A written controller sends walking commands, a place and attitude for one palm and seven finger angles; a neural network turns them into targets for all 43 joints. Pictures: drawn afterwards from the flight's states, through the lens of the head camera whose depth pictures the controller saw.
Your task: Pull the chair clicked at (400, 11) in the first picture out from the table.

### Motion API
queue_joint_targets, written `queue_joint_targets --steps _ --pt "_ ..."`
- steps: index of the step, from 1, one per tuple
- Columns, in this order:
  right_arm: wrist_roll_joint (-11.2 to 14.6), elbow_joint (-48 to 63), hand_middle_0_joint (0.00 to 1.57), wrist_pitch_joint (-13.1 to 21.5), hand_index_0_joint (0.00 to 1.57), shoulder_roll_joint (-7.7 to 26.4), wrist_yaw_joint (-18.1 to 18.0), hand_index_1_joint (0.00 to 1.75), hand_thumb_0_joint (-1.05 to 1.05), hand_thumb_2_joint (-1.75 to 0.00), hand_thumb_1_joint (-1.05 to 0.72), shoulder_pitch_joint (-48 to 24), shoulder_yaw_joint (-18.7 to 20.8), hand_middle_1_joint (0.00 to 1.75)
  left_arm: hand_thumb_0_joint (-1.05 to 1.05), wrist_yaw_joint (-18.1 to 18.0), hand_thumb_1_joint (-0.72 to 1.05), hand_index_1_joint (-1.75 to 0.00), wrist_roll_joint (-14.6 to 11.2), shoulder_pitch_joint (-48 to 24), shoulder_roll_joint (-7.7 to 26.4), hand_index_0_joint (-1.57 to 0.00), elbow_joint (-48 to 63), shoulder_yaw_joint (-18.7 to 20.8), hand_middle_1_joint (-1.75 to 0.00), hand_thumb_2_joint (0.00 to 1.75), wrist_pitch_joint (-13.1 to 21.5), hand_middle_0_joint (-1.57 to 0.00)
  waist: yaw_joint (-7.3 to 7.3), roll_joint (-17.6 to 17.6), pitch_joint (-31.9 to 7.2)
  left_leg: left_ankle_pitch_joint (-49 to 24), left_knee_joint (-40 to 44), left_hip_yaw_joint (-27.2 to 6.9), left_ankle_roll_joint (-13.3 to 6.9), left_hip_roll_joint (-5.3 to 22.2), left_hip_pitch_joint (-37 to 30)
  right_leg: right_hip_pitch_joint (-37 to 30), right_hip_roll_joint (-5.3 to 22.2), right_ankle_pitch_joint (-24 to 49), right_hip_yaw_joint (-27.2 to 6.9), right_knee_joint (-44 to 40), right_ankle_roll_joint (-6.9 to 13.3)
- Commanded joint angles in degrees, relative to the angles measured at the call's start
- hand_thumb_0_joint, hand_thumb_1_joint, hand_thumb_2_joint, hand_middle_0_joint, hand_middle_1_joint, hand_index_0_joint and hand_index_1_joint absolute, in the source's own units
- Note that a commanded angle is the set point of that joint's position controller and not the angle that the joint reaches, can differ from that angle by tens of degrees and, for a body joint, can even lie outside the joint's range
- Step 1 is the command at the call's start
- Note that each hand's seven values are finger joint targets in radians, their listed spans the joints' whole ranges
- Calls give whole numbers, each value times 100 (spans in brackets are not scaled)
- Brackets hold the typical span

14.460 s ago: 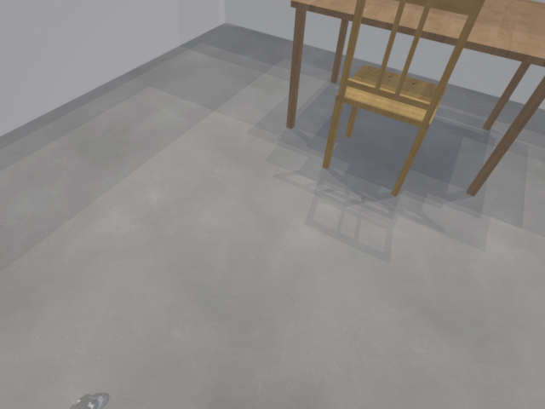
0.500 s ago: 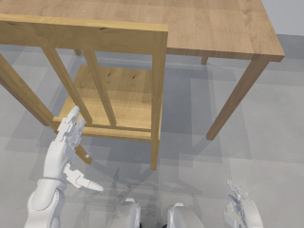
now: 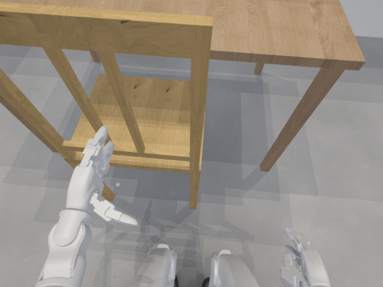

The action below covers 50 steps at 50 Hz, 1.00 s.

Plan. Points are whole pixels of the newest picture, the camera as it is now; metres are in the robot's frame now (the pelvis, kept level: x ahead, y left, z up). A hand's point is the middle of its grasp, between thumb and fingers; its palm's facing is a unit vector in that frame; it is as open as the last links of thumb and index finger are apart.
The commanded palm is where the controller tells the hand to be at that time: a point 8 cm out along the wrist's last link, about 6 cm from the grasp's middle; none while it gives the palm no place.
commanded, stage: aim the fingers beside a spindle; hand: left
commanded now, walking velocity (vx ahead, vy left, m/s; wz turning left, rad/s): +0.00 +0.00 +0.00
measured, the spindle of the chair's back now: (88, 110) +0.47 +0.26 +0.05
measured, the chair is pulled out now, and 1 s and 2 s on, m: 0.00 0.00 0.00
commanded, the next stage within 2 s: none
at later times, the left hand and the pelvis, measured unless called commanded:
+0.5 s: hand (119, 176) +0.32 +0.16 +0.03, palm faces -0.01 -1.00 -0.06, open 16.9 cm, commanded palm +0.29 +0.21 +0.02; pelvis +0.00 +0.00 -0.01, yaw +0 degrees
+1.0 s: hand (128, 190) +0.30 +0.15 +0.01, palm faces -0.08 -1.00 -0.01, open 16.9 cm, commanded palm +0.29 +0.21 +0.02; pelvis -0.01 +0.00 -0.01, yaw +0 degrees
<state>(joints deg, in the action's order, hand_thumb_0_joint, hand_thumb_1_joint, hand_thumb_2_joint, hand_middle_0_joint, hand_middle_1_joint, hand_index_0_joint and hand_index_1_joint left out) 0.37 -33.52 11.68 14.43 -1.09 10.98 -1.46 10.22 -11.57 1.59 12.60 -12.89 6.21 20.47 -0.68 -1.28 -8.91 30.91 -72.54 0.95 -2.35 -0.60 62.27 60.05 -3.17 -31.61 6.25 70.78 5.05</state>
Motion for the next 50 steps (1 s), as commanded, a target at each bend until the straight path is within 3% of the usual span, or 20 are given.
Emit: queue_joint_targets --steps 1,4,6,9,11,16,17,22,24,26,30,32,33,36,38,41,42,46,48,50 --pt "-15 711 20 305 20 711 -47 30 0 -90 -90 11 307 30 0 -25 -50 -8 -80 -902 648 -6 1381 339 -8 30 613 -6 14 -112 -2178 -1648 730 -401 93 -46 -1139 -1556 178 1838 -944 -1005 -370" --pt "-13 644 20 299 20 738 -39 30 0 -90 -90 41 325 30 0 -13 -50 -8 -48 -877 648 -6 1125 328 -8 30 643 -6 -33 10 -2117 -1531 697 -417 86 -27 -1026 -1395 161 1680 -922 -977 -377" --pt "5 623 20 286 20 751 -33 30 0 -90 -90 41 320 30 0 17 -50 -8 -13 -1051 423 -6 933 37 -8 30 587 -6 -142 19 -1883 -1306 707 -444 78 -23 -1004 -1108 149 1393 -851 -993 -369" --pt "17 604 20 280 20 764 -53 30 0 -90 -90 64 322 30 0 -7 -50 -8 48 -1358 371 -6 749 -65 -8 30 523 -6 -168 -5 -1850 -1148 683 -455 76 -23 -949 -941 160 1154 -842 -990 -352" --pt "11 593 20 263 20 787 -65 30 0 -90 -90 79 332 30 0 -72 -50 -8 65 -1556 481 -6 669 64 -8 30 518 -6 -146 109 -1916 -1136 665 -465 70 -24 -915 -918 156 1124 -829 -962 -349" --pt "-53 663 20 204 20 754 -29 30 0 -90 -90 38 343 30 0 -312 -50 -8 56 -1507 961 -6 1038 694 -8 30 692 -6 144 -135 -2619 -1543 680 -407 108 -64 -1139 -1350 145 1562 -864 -823 -336" --pt "-52 674 20 188 20 776 -17 30 0 -90 -90 47 328 30 0 -342 -50 -8 93 -1478 1020 -6 1079 690 -8 30 711 -6 135 -188 -2689 -1671 706 -436 106 -57 -1214 -1340 111 1675 -809 -771 -324" --pt "-7 693 20 116 20 758 25 30 0 -90 -90 84 332 30 0 -184 -50 -8 38 -1054 552 -6 779 283 -8 30 567 -6 -12 29 -2400 -1608 745 -408 86 -53 -1128 -1363 111 1751 -784 -876 -352" --pt "38 665 20 88 20 751 12 30 0 -90 -90 120 326 30 0 -50 -50 -8 13 -907 314 -6 521 24 -8 30 471 -6 -120 348 -2036 -1399 743 -413 70 -35 -928 -1298 125 1608 -798 -967 -379" --pt "72 654 20 94 20 758 -13 30 0 -90 -90 136 331 30 0 59 -50 -8 -16 -1112 107 -6 480 -264 -8 30 411 -6 -239 393 -1780 -1160 716 -441 56 -26 -856 -1084 150 1339 -819 -1058 -389" --pt "46 680 20 144 20 761 -51 30 0 -90 -90 63 338 30 0 -3 -50 -8 -8 -1392 452 -6 765 49 -8 30 597 -6 -113 271 -1865 -1174 642 -425 61 -46 -819 -1090 172 1222 -911 -1015 -356" --pt "-5 660 20 169 20 773 -58 30 0 -90 -90 6 337 30 0 -177 -50 -8 61 -1611 842 -6 1147 380 -8 30 805 -6 -27 -62 -2103 -1287 596 -415 70 -46 -951 -1069 149 1269 -927 -917 -335" --pt "-29 691 20 174 20 724 -39 30 0 -90 -90 -24 325 30 0 -255 -50 -8 98 -1594 857 -6 1326 407 -8 30 902 -6 60 -284 -2238 -1364 633 -412 86 -60 -1088 -1090 151 1297 -923 -880 -319" --pt "-71 677 20 167 20 707 5 30 0 -90 -90 -62 310 30 0 -409 -50 -8 131 -1301 894 -6 1347 538 -8 30 1016 -6 101 -380 -2340 -1483 672 -430 106 -67 -1230 -1128 117 1410 -853 -816 -303" --pt "-60 661 20 134 20 718 22 30 0 -90 -90 -43 315 30 0 -373 -50 -8 118 -1073 790 -6 1076 489 -8 30 917 -6 49 -167 -2329 -1508 677 -432 91 -64 -1166 -1187 98 1512 -830 -832 -327" --pt "13 682 20 82 20 744 26 30 0 -90 -90 8 320 30 0 -138 -50 -8 62 -857 410 -6 690 98 -8 30 619 -6 -56 20 -2115 -1235 725 -429 89 -50 -997 -1163 113 1328 -813 -938 -353" --pt "44 724 20 100 20 739 20 30 0 -90 -90 21 304 30 0 -17 -50 -8 32 -817 118 -6 524 -217 -8 30 503 -6 -139 28 -1983 -1227 712 -430 66 -59 -971 -1088 113 1334 -805 -968 -350" --pt "97 724 20 104 20 778 -52 30 0 -90 -90 69 320 30 0 153 -50 -8 -43 -1179 178 -6 526 -286 -8 30 329 -6 -213 394 -1714 -941 675 -466 58 -44 -745 -1012 159 996 -865 -1093 -373" --pt "64 713 20 142 20 787 -89 30 0 -90 -90 18 331 30 0 26 -50 -8 -13 -1554 547 -6 868 65 -8 30 505 -6 -112 203 -1904 -993 627 -469 61 -35 -838 -930 158 943 -883 -1022 -348" --pt "-3 684 20 193 20 746 -84 30 0 -90 -90 -39 322 30 0 -161 -50 -8 25 -1867 677 -6 1231 217 -8 30 746 -6 -74 -69 -2097 -1104 596 -479 73 -49 -1013 -894 149 995 -878 -933 -334"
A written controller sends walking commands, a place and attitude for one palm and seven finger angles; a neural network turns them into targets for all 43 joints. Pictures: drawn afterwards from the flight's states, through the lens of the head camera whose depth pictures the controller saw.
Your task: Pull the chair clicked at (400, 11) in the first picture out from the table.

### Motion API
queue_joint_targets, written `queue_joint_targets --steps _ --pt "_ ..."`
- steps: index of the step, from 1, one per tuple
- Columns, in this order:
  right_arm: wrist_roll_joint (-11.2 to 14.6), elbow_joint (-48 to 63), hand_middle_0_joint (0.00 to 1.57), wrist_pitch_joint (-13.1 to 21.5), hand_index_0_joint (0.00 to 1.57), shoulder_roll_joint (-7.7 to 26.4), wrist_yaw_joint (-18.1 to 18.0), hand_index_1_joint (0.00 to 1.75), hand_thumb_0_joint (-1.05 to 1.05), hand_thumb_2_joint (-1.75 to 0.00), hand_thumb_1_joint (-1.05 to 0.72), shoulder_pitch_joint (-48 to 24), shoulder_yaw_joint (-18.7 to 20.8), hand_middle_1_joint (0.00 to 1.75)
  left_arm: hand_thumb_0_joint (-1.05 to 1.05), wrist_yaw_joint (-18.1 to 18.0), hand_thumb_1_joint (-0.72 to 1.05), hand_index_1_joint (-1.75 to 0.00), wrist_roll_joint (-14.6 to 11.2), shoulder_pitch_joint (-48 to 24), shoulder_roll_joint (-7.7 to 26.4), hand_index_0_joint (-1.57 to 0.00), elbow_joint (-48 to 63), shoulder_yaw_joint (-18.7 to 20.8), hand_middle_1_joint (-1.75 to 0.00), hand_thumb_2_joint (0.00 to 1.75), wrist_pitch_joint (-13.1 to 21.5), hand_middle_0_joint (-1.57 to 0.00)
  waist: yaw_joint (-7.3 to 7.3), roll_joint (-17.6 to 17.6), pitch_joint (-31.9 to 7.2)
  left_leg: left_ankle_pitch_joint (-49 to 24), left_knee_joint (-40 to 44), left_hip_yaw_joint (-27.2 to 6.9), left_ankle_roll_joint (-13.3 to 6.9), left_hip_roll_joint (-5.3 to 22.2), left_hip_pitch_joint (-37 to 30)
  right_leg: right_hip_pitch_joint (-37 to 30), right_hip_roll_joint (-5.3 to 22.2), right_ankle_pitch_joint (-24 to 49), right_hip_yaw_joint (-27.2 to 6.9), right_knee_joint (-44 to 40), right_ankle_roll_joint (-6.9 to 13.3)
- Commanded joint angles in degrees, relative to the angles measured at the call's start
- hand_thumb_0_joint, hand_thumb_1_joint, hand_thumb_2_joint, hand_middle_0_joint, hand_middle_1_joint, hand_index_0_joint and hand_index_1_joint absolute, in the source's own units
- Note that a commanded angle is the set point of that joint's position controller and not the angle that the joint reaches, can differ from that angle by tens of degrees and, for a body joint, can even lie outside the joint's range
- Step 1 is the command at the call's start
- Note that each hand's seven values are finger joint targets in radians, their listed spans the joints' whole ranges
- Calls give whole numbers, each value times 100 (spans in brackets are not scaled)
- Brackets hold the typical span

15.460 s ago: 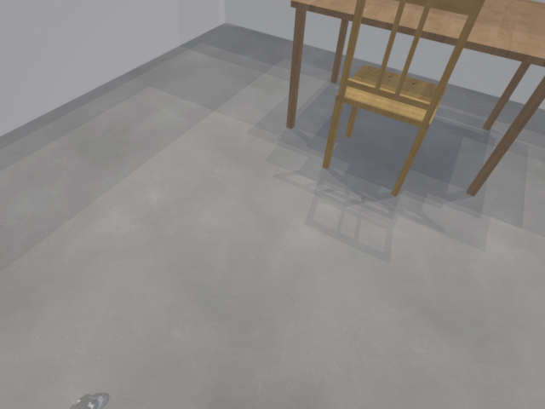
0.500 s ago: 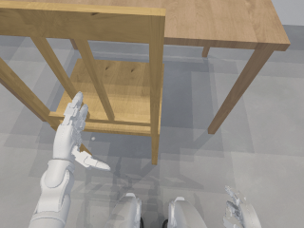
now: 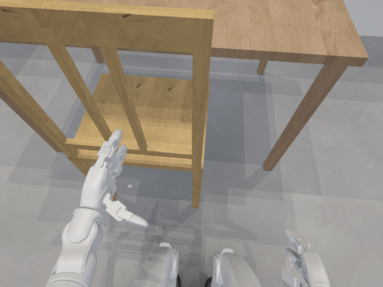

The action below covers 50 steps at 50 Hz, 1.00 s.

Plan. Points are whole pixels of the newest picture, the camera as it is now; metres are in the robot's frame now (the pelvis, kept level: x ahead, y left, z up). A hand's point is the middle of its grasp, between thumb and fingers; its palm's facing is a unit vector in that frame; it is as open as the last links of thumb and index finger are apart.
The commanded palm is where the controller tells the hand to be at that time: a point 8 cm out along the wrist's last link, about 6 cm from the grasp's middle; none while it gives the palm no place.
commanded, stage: aim the fingers beside a spindle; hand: left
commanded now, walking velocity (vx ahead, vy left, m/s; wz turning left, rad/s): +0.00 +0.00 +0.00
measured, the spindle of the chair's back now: (91, 106) +0.48 +0.25 +0.05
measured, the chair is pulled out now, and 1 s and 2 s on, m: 0.00 0.00 0.00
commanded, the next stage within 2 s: none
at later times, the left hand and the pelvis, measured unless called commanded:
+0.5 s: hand (126, 179) +0.31 +0.15 +0.04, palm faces -0.04 -1.00 -0.05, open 16.9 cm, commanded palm +0.29 +0.21 +0.03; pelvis +0.00 +0.00 +0.00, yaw +0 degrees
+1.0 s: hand (124, 180) +0.32 +0.16 +0.02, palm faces -0.04 -1.00 -0.05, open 16.9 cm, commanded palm +0.29 +0.20 +0.03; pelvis +0.00 -0.01 +0.00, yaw +0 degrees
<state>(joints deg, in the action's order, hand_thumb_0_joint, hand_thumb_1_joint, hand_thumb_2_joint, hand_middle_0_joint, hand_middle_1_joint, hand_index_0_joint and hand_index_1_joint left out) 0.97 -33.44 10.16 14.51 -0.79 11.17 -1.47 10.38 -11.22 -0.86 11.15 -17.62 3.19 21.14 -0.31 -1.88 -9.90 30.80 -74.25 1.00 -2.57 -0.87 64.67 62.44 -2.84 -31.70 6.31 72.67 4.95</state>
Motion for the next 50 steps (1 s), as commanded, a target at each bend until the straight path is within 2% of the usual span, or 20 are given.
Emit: queue_joint_targets --steps 1,2,4,5,7,12,15,18,22,24,26,29,32,35,37,40,42,43,47,50 --pt "-94 655 20 353 20 735 -109 30 0 -90 -90 -79 316 30 0 -282 -50 -8 13 -1574 1024 -6 1768 760 -8 30 785 -6 -34 -82 -2085 -1165 753 -471 106 -28 -1267 -1196 107 1047 -909 -1088 -311" --pt "-112 633 20 343 20 753 -109 30 0 -90 -90 -77 303 30 0 -395 -50 -8 36 -1554 1295 -6 1794 1014 -8 30 854 -6 4 -81 -2171 -1214 734 -469 100 -27 -1211 -1266 77 1074 -934 -1057 -313" --pt "-138 635 20 315 20 694 -67 30 0 -90 -90 -89 287 30 0 -479 -50 -8 64 -1294 1264 -6 1648 1128 -8 30 927 -6 75 -118 -2254 -1356 778 -431 115 -44 -1217 -1457 89 1261 -947 -1033 -306" --pt "-131 639 20 299 20 672 -40 30 0 -90 -90 -114 276 30 0 -446 -50 -8 83 -1156 1055 -6 1509 927 -8 30 886 -6 33 -161 -2219 -1361 781 -405 114 -54 -1182 -1489 95 1324 -961 -1047 -317" --pt "-110 644 20 261 20 716 -15 30 0 -90 -90 -41 303 30 0 -322 -50 -8 64 -793 1012 -6 1185 940 -8 30 718 -6 42 -42 -2360 -1422 801 -388 112 -48 -1160 -1618 86 1473 -939 -1053 -327" --pt "60 773 20 209 20 763 -34 30 0 -90 -90 102 317 30 0 280 -50 -8 -153 -371 229 -6 841 63 -8 30 198 -6 -164 313 -1903 -1301 870 -406 82 -29 -1080 -1571 118 1534 -882 -1224 -359" --pt "53 746 20 268 20 762 -91 30 0 -90 -90 84 355 30 0 249 -50 -8 -172 -885 437 -6 1448 121 -8 30 326 -6 -191 213 -1948 -1335 845 -473 92 -3 -1262 -1368 120 1482 -819 -1172 -353" --pt "-56 660 20 357 20 754 -119 30 0 -90 -90 -27 341 30 0 -133 -50 -8 -71 -1452 871 -6 1962 522 -8 30 721 -6 -138 -11 -1974 -1301 791 -511 103 -12 -1375 -1118 97 1249 -821 -1086 -327" --pt "-146 626 20 357 20 750 -38 30 0 -90 -90 -81 333 30 0 -554 -50 -8 136 -1013 1147 -6 1931 921 -8 30 1021 -6 47 -257 -2170 -1495 872 -542 148 -18 -1553 -1078 41 1296 -725 -920 -280" --pt "-138 644 20 306 20 704 18 30 0 -90 -90 -94 312 30 0 -513 -50 -8 192 -789 714 -6 1605 534 -8 30 891 -6 -26 -301 -2032 -1404 932 -534 165 -19 -1578 -1025 55 1270 -659 -944 -285" --pt "-93 684 20 233 20 736 35 30 0 -90 -90 -59 321 30 0 -360 -50 -8 162 -396 598 -6 1198 436 -8 30 631 -6 -24 -64 -1988 -1237 957 -480 154 -22 -1388 -1192 55 1219 -702 -1045 -298" --pt "5 806 20 180 20 748 21 30 0 -90 -90 32 332 30 0 -32 -50 -8 54 -269 163 -6 1032 -72 -8 30 276 -6 -112 269 -1898 -1087 973 -481 111 -19 -1242 -1287 73 1189 -713 -1148 -338" --pt "38 828 20 221 20 752 -66 30 0 -90 -90 21 336 30 0 43 -50 -8 -21 -807 247 -6 1446 -104 -8 30 266 -6 -211 235 -1894 -1146 882 -501 87 -14 -1308 -1206 83 1248 -738 -1144 -334" --pt "-52 775 20 284 20 720 -82 30 0 -90 -90 -66 333 30 0 -237 -50 -8 39 -1228 574 -6 2021 199 -8 30 613 -6 -128 10 -2020 -1214 850 -570 115 -7 -1510 -1009 78 1148 -727 -1047 -317" --pt "-104 706 20 307 20 743 -92 30 0 -90 -90 -107 309 30 0 -500 -50 -8 118 -1421 1057 -6 2177 669 -8 30 860 -6 -61 -34 -2000 -1148 806 -541 108 -16 -1359 -1044 51 1006 -793 -1019 -304" --pt "-140 641 20 286 20 660 -53 30 0 -90 -90 -165 269 30 0 -623 -50 -8 177 -1196 1028 -6 1656 825 -8 30 937 -6 -53 21 -1859 -1028 723 -431 102 -55 -1004 -1246 94 898 -989 -1116 -325" --pt "-114 637 20 242 20 675 -36 30 0 -90 -90 -130 267 30 0 -522 -50 -8 182 -943 1044 -6 1270 884 -8 30 804 -6 -5 13 -1982 -1047 712 -371 97 -66 -874 -1434 105 955 -1073 -1148 -322" --pt "-80 667 20 220 20 649 -23 30 0 -90 -90 -127 261 30 0 -397 -50 -8 176 -710 765 -6 997 616 -8 30 678 -6 -26 -25 -1875 -1030 741 -340 105 -66 -886 -1421 124 1007 -1082 -1198 -334" --pt "49 767 20 196 20 719 -44 30 0 -90 -90 61 283 30 0 148 -50 -8 -57 -552 272 -6 756 65 -8 30 218 -6 -157 251 -1928 -1155 768 -367 80 -50 -929 -1607 145 1343 -1063 -1286 -367" --pt "70 760 20 243 20 737 -117 30 0 -90 -90 86 324 30 0 252 -50 -8 -201 -1004 562 -6 1242 263 -8 30 252 -6 -189 460 -2040 -1172 683 -381 78 -30 -879 -1732 202 1429 -1173 -1344 -426"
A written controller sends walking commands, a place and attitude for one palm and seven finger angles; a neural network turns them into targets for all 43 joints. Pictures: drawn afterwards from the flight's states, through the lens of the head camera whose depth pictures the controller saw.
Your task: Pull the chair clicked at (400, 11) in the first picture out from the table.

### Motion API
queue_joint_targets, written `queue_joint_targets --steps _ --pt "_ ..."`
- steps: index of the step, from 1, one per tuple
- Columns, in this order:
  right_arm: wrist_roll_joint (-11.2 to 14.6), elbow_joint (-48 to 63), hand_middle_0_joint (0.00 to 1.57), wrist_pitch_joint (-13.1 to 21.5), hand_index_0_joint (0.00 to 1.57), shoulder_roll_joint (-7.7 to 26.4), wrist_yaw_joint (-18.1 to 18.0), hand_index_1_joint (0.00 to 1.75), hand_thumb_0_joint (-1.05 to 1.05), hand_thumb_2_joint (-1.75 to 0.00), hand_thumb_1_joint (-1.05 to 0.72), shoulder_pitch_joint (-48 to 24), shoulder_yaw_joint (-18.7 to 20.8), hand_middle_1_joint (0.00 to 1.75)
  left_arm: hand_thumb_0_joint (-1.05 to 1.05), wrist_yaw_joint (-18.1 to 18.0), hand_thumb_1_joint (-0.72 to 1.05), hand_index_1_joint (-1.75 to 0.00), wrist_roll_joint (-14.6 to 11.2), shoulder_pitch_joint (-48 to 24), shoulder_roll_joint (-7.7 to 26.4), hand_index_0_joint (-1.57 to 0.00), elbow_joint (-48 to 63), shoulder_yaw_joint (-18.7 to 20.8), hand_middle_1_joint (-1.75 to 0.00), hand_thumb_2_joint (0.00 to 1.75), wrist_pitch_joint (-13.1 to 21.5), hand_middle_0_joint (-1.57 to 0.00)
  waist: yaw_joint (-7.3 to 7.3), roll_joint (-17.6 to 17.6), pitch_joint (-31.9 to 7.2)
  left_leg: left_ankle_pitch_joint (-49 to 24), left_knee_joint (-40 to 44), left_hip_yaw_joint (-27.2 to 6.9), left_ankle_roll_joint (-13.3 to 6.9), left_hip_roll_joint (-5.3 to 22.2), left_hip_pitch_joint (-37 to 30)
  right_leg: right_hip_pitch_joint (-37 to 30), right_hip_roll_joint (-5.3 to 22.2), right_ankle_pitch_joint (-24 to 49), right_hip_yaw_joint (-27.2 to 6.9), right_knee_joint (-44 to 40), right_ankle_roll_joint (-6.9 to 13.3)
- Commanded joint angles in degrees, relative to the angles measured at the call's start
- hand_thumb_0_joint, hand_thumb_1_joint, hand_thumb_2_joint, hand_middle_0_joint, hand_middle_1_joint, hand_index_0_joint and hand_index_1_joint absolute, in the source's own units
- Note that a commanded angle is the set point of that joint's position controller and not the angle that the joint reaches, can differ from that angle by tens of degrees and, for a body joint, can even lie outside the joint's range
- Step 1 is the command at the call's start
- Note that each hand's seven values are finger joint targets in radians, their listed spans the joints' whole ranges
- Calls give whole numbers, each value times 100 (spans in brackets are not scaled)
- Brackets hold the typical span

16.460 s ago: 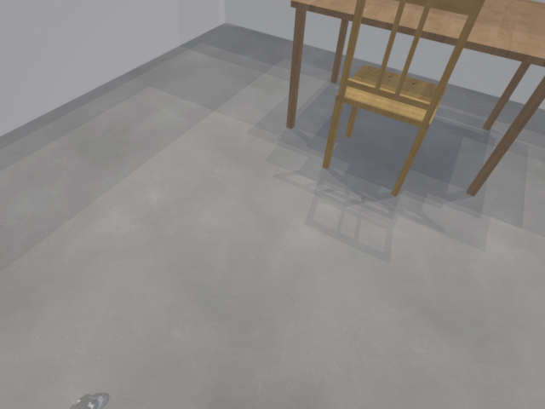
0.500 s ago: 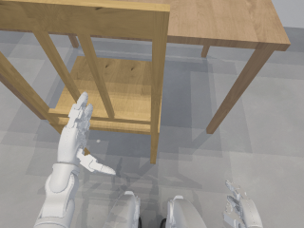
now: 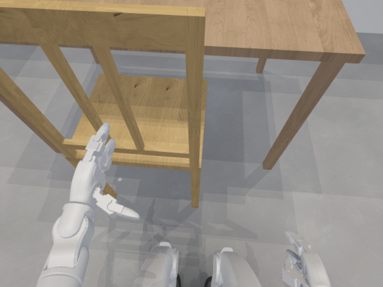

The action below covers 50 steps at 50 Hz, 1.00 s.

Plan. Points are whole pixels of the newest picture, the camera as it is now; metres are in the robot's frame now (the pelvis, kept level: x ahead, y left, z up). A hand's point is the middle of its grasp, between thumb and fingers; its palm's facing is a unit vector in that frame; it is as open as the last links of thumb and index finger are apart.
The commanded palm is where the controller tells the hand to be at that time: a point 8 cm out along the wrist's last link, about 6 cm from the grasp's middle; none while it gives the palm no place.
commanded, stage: aim the fingers beside a spindle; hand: left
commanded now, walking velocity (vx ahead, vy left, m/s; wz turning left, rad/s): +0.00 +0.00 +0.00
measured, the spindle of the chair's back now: (86, 106) +0.48 +0.26 +0.06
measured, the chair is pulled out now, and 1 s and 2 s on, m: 0.00 0.00 0.00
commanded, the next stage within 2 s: push the fingers through the gap in 1.16 s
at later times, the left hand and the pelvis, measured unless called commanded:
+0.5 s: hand (125, 184) +0.31 +0.15 +0.03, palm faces -0.07 -1.00 -0.03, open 16.9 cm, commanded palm +0.29 +0.21 +0.04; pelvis +0.00 +0.01 +0.00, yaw +0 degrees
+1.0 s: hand (120, 178) +0.32 +0.16 +0.04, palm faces -0.04 -1.00 -0.06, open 16.9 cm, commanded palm +0.29 +0.21 +0.03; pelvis +0.00 +0.00 +0.00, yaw +0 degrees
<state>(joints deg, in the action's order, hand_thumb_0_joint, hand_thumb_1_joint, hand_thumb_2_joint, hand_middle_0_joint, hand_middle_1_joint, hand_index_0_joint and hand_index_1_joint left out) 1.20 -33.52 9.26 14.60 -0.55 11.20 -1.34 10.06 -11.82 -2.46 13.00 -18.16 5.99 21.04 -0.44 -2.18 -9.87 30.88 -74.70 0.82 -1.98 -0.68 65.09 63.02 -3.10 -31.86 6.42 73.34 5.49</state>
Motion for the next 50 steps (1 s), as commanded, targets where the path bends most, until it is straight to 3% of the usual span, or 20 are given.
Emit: queue_joint_targets --steps 1,3,6,7,12,15,18,21,22,24,29,32,34,37,39,42,43,47,48,50 --pt "32 735 20 366 20 720 -163 30 0 -90 -90 47 310 30 0 235 -50 -8 -133 -1089 493 -6 1486 78 -8 30 377 -6 -177 397 -2029 -1182 694 -360 22 -42 -925 -1735 234 1410 -1211 -1400 -477" --pt "-42 666 20 432 20 709 -176 30 0 -90 -90 -26 296 30 0 6 -50 -8 -94 -1389 827 -6 1791 429 -8 30 648 -6 -86 67 -2068 -1223 672 -354 37 -54 -1013 -1621 205 1310 -1198 -1317 -433" --pt "-124 574 20 480 20 666 -138 30 0 -90 -90 -63 286 30 0 -295 -50 -8 20 -1423 917 -6 1809 637 -8 30 958 -6 -65 -9 -2131 -1314 661 -356 35 -58 -1081 -1540 170 1319 -1141 -1204 -416" --pt "-130 551 20 476 20 706 -125 30 0 -90 -90 -46 294 30 0 -369 -50 -8 74 -1258 1155 -6 1726 869 -8 30 976 -6 17 -93 -2229 -1374 669 -349 40 -58 -1075 -1575 147 1347 -1128 -1153 -394" --pt "-45 643 20 348 20 739 -48 30 0 -90 -90 51 303 30 0 -23 -50 -8 65 -374 507 -6 654 349 -8 30 495 -6 -35 213 -2021 -1346 816 -313 38 -73 -958 -1677 165 1537 -1065 -1244 -419" --pt "42 767 20 312 20 742 -61 30 0 -90 -90 112 330 30 0 279 -50 -8 -64 -355 134 -6 968 -166 -8 30 248 -6 -117 247 -2062 -1373 874 -334 29 -57 -1162 -1703 175 1661 -971 -1292 -437" --pt "16 784 20 359 20 758 -110 30 0 -90 -90 83 354 30 0 214 -50 -8 -139 -710 421 -6 1607 61 -8 30 393 -6 -101 333 -2228 -1504 871 -411 26 -34 -1342 -1639 150 1735 -878 -1217 -432" --pt "-83 704 20 433 20 712 -110 30 0 -90 -90 -24 327 30 0 -134 -50 -8 -38 -1079 622 -6 2117 253 -8 30 791 -6 -74 11 -2132 -1481 877 -481 52 -36 -1542 -1316 104 1480 -799 -1108 -388" --pt "-110 676 20 447 20 753 -116 30 0 -90 -90 -55 327 30 0 -299 -50 -8 42 -1106 917 -6 2196 498 -8 30 900 -6 -36 -104 -2081 -1471 850 -471 54 -36 -1525 -1219 83 1393 -810 -1082 -367" --pt "-154 634 20 444 20 689 -63 30 0 -90 -90 -100 304 30 0 -487 -50 -8 176 -912 663 -6 1990 353 -8 30 1031 -6 -34 -181 -1983 -1435 919 -530 84 -32 -1640 -1010 72 1268 -707 -1015 -350" --pt "-97 697 20 324 20 737 2 30 0 -90 -90 -42 313 30 0 -292 -50 -8 266 -247 175 -6 1054 -138 -8 30 605 -6 -86 148 -1826 -1084 967 -508 77 -31 -1351 -1042 82 1078 -693 -1111 -365" --pt "-23 801 20 274 20 756 -39 30 0 -90 -90 18 309 30 0 -28 -50 -8 184 -396 -24 -6 1008 -421 -8 30 290 -6 -153 276 -1841 -1026 972 -502 47 -39 -1294 -1149 90 1087 -714 -1184 -368" --pt "-11 835 20 264 20 745 -75 30 0 -90 -90 -28 313 30 0 -5 -50 -8 122 -738 162 -6 1363 -299 -8 30 282 -6 -139 238 -1940 -1016 933 -491 43 -40 -1300 -1191 115 1059 -761 -1203 -385" --pt "-72 798 20 306 20 739 -134 30 0 -90 -90 -91 307 30 0 -268 -50 -8 110 -1207 780 -6 1998 333 -8 30 597 -6 -35 136 -2226 -1234 818 -468 35 -48 -1334 -1348 98 1203 -861 -1118 -379" --pt "-122 761 20 348 20 656 -97 30 0 -90 -90 -127 284 30 0 -443 -50 -8 151 -1207 759 -6 2284 353 -8 30 838 -6 14 -229 -2327 -1452 853 -485 69 -56 -1620 -1306 92 1349 -841 -1072 -354" --pt "-150 692 20 337 20 677 -62 30 0 -90 -90 -112 278 30 0 -562 -50 -8 211 -767 891 -6 1979 570 -8 30 939 -6 51 -131 -2266 -1480 861 -464 69 -60 -1461 -1408 63 1389 -844 -1061 -348" --pt "-136 688 20 332 20 632 -37 30 0 -90 -90 -156 256 30 0 -485 -50 -8 224 -650 483 -6 1699 179 -8 30 858 -6 -65 -85 -2032 -1307 864 -443 60 -59 -1367 -1311 79 1281 -842 -1119 -375" --pt "-16 725 20 280 20 711 -34 30 0 -90 -90 -14 273 30 0 -17 -50 -8 122 -151 -19 -6 713 -322 -8 30 345 -6 -184 351 -1582 -964 858 -396 27 -74 -932 -1351 129 1043 -959 -1357 -400" --pt "21 728 20 262 20 738 -50 30 0 -90 -90 53 282 30 0 93 -50 -8 86 -54 15 -6 592 -318 -8 30 227 -6 -184 573 -1503 -924 856 -383 29 -57 -867 -1398 155 1036 -986 -1411 -423" --pt "45 818 20 263 20 743 -93 30 0 -90 -90 53 307 30 0 217 -50 -8 5 -379 178 -6 985 -241 -8 30 148 -6 -131 463 -1749 -992 817 -352 26 -69 -874 -1587 205 1094 -1090 -1444 -428"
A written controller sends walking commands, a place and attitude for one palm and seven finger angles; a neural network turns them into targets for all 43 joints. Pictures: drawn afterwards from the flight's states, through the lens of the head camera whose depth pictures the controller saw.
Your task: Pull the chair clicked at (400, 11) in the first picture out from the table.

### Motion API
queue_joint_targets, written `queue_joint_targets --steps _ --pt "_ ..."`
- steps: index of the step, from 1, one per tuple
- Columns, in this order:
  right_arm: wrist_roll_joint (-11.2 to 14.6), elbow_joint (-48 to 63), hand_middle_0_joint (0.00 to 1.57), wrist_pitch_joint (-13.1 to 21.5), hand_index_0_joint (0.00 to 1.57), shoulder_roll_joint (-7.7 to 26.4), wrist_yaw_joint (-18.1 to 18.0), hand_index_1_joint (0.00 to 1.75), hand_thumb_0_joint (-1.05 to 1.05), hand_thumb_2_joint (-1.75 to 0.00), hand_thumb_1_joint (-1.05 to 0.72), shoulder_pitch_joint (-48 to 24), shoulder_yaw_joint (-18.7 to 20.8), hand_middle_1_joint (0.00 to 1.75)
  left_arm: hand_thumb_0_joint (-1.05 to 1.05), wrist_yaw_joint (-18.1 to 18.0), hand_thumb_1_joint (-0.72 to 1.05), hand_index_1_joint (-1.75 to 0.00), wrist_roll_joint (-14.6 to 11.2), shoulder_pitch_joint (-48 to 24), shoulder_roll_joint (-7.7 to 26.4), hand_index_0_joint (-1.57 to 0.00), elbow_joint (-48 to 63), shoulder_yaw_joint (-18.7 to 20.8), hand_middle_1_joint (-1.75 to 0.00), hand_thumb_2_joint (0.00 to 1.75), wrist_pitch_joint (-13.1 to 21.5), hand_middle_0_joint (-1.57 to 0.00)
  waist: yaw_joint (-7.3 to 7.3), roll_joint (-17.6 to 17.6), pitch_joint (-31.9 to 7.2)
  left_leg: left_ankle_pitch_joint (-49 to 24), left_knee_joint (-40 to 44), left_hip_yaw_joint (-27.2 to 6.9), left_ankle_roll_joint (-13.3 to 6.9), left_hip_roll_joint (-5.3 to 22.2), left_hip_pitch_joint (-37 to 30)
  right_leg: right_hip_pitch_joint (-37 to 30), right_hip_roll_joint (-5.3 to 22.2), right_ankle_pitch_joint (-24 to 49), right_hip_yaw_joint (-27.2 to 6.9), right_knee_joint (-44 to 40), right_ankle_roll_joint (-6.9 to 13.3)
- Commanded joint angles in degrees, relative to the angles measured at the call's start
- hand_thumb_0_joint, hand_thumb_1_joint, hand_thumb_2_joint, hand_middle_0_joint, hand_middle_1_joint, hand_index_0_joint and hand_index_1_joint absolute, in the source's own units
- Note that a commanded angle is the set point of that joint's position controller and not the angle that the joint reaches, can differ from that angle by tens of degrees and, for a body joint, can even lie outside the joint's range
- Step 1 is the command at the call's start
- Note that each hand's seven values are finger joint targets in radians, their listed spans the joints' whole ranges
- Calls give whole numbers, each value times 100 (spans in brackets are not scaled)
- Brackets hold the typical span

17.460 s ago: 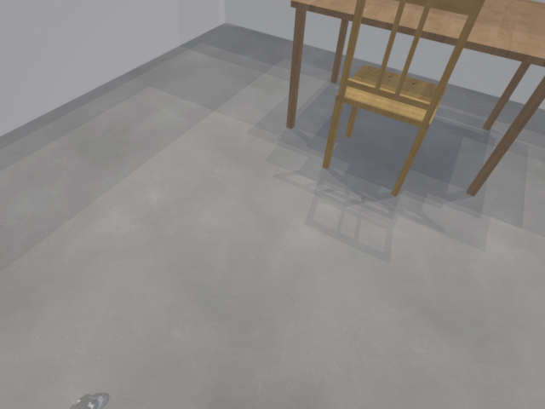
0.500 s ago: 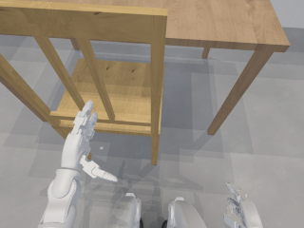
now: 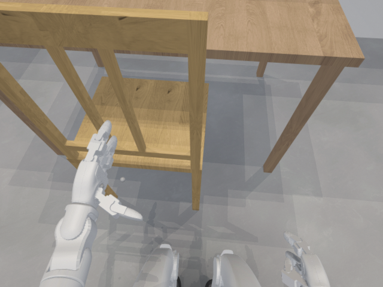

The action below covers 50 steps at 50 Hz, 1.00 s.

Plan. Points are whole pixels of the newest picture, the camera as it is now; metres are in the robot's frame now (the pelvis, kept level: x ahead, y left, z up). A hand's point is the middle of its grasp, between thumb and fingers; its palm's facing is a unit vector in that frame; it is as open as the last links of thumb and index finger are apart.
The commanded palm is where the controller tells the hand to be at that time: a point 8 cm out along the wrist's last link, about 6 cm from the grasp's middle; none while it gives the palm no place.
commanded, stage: aim the fingers beside a spindle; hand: left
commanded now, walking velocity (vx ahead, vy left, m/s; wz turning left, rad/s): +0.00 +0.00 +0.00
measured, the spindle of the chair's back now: (89, 108) +0.48 +0.26 +0.06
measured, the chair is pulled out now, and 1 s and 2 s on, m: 0.00 0.00 0.00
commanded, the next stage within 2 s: push the fingers through the gap in 0.16 s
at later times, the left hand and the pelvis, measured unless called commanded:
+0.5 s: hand (130, 174) +0.33 +0.15 +0.03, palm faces -0.07 -1.00 -0.03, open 16.9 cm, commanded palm +0.32 +0.21 +0.03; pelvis +0.00 +0.00 +0.00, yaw +0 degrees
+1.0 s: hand (131, 149) +0.39 +0.15 +0.03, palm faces -0.04 -1.00 -0.06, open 16.9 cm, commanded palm +0.36 +0.20 +0.03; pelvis +0.00 +0.01 +0.00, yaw -1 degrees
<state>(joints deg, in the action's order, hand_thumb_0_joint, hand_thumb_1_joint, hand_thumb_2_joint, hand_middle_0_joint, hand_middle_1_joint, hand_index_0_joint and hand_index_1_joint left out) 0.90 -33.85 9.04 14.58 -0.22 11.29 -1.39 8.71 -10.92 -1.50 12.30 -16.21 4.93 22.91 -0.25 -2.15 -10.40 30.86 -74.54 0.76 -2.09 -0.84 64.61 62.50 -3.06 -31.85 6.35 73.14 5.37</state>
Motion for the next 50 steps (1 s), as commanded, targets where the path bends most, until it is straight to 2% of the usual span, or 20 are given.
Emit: queue_joint_targets --steps 1,6,8,10,13,16,17,23,26,30,32,35,37,39,41,42,43,45,48,50 --pt "67 840 20 307 20 744 -151 30 0 -90 -90 30 319 30 0 334 -50 -8 -101 -766 399 -6 1019 -7 -8 30 23 -6 -160 452 -1797 -1061 773 -363 36 -46 -869 -1551 206 1169 -1093 -1389 -417" --pt "-87 781 20 439 20 646 -135 30 0 -90 -90 -111 306 30 0 -210 -50 -8 -80 -1023 1091 -6 2250 796 -8 30 787 -6 83 -206 -2324 -1548 758 -360 73 -56 -1362 -1625 136 1564 -1040 -1123 -366" --pt "-127 721 20 438 20 634 -103 30 0 -90 -90 -126 279 30 0 -381 -50 -8 22 -919 1008 -6 2063 738 -8 30 891 -6 23 -216 -2169 -1478 790 -386 70 -59 -1338 -1474 97 1423 -975 -1101 -360" --pt "-103 625 20 412 20 652 -83 30 0 -90 -90 -153 260 30 0 -342 -50 -8 78 -840 762 -6 1392 532 -8 30 793 -6 -139 1 -1724 -1083 748 -380 57 -49 -956 -1293 118 1036 -1022 -1200 -389" --pt "-16 663 20 380 20 704 -76 30 0 -90 -90 -41 273 30 0 30 -50 -8 35 -355 225 -6 468 5 -8 30 363 -6 -222 396 -1500 -805 724 -327 33 -50 -644 -1304 169 808 -1127 -1371 -431" --pt "82 762 20 337 20 782 -165 30 0 -90 -90 78 309 30 0 348 -50 -8 -79 -1011 413 -6 780 -54 -8 30 11 -6 -240 370 -1792 -912 830 -343 20 -35 -907 -1545 200 934 -1161 -1514 -431" --pt "87 794 20 361 20 786 -198 30 0 -90 -90 79 309 30 0 379 -50 -8 -120 -1131 495 -6 932 37 -8 30 -28 -6 -195 155 -1897 -1041 828 -339 19 -39 -1027 -1569 185 1085 -1144 -1472 -410" --pt "-81 519 20 473 20 691 -235 30 0 -90 -90 10 265 30 0 -141 -50 -8 -105 -2209 1119 -6 1181 899 -8 30 587 -6 -115 35 -2048 -1274 701 -378 58 -39 -1040 -1454 136 1205 -1093 -1238 -392" --pt "-117 485 20 456 20 669 -132 30 0 -90 -90 2 278 30 0 -215 -50 -8 17 -1772 848 -6 713 735 -8 30 735 -6 -74 -77 -2125 -1409 703 -350 81 -56 -1067 -1405 133 1431 -1018 -1094 -374" --pt "-45 588 20 293 20 757 -54 30 0 -90 -90 188 328 30 0 53 -50 -8 100 -1323 588 -6 118 357 -8 30 323 -6 -93 24 -2185 -1490 851 -321 87 -48 -1188 -1509 135 1683 -938 -1160 -382" --pt "10 636 20 242 20 793 -71 30 0 -90 -90 226 336 30 0 190 -50 -8 56 -1628 493 -6 119 186 -8 30 112 -6 -210 65 -2166 -1483 896 -349 59 -37 -1282 -1458 122 1679 -897 -1218 -385" --pt "32 603 20 208 20 788 -153 30 0 -90 -90 229 346 30 0 168 -50 -8 -64 -2219 718 -6 312 439 -8 30 102 -6 -251 364 -2101 -1320 884 -350 45 -33 -1153 -1551 139 1494 -998 -1363 -424" --pt "2 508 20 266 20 778 -195 30 0 -90 -90 191 319 30 0 11 -50 -8 -73 -2925 851 -6 578 561 -8 30 346 -6 -301 125 -2037 -1284 850 -382 46 -21 -1216 -1330 112 1356 -966 -1303 -401" --pt "-65 413 20 314 20 751 -179 30 0 -90 -90 176 315 30 0 -176 -50 -8 -13 -3116 912 -6 566 687 -8 30 636 -6 -256 -75 -2072 -1289 882 -444 84 -19 -1368 -1118 87 1248 -864 -1190 -369" --pt "-112 339 20 327 20 744 -137 30 0 -90 -90 191 329 30 0 -270 -50 -8 85 -3037 811 -6 287 605 -8 30 812 -6 -283 13 -2135 -1280 831 -443 81 -18 -1370 -1040 79 1238 -846 -1139 -375" --pt "-126 310 20 322 20 793 -129 30 0 -90 -90 229 332 30 0 -307 -50 -8 143 -3016 998 -6 109 758 -8 30 849 -6 -246 -41 -2182 -1356 825 -454 89 -21 -1365 -989 60 1296 -816 -1075 -352" --pt "-128 311 20 302 20 766 -99 30 0 -90 -90 216 314 30 0 -281 -50 -8 194 -2924 816 -6 -135 587 -8 30 830 -6 -245 -136 -2142 -1313 846 -442 108 -30 -1358 -952 75 1271 -811 -1061 -351" --pt "-117 273 20 224 20 806 -74 30 0 -90 -90 289 329 30 0 -222 -50 -8 260 -2993 869 -6 -559 605 -8 30 699 -6 -295 -53 -2123 -1215 864 -439 117 -20 -1267 -942 88 1227 -814 -1085 -355" --pt "-68 398 20 120 20 841 -43 30 0 -90 -90 396 355 30 0 -63 -50 -8 229 -2736 769 -6 -820 544 -8 30 407 -6 -215 -53 -2371 -1546 953 -402 129 -26 -1450 -1184 88 1620 -777 -1106 -339" --pt "-37 426 20 68 20 830 -49 30 0 -90 -90 436 372 30 0 -18 -50 -8 137 -3093 683 -6 -571 455 -8 30 309 -6 -265 -67 -2569 -1696 984 -429 138 -11 -1669 -1237 81 1768 -747 -1129 -356"
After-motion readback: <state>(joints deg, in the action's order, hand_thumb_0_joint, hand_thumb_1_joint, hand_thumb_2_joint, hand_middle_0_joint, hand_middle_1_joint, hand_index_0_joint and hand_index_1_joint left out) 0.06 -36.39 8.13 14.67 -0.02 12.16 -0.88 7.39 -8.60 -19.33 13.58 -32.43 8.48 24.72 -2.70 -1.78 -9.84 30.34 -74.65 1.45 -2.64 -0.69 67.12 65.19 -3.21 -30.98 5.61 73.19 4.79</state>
